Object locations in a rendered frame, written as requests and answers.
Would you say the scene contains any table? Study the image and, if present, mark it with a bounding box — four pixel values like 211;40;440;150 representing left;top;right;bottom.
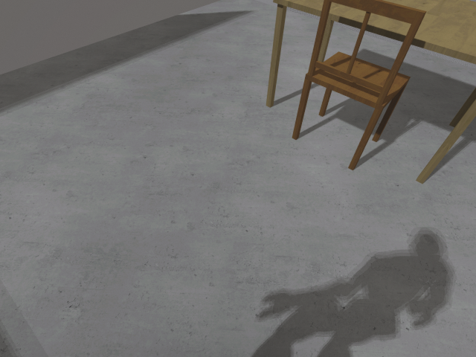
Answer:
266;0;476;184

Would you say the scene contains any chair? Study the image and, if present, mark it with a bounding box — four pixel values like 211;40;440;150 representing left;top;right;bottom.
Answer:
292;0;426;170

